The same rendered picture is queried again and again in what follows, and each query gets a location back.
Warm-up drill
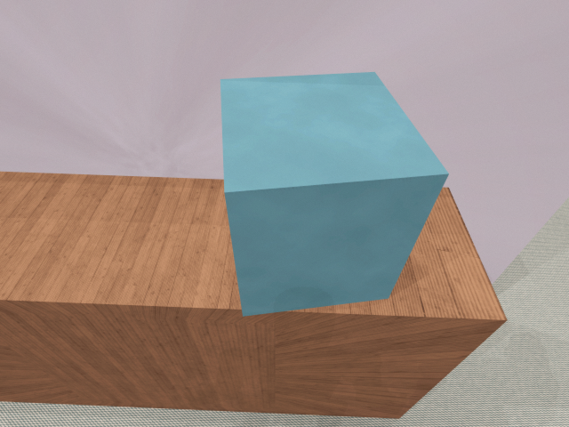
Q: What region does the carton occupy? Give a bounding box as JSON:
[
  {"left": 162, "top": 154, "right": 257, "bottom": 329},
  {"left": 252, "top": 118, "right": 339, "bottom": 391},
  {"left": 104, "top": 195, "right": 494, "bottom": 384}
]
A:
[{"left": 220, "top": 72, "right": 449, "bottom": 317}]

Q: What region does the pedestal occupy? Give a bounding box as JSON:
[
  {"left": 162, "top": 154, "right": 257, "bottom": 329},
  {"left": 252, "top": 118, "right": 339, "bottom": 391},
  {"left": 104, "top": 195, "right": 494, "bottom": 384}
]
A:
[{"left": 0, "top": 172, "right": 507, "bottom": 419}]

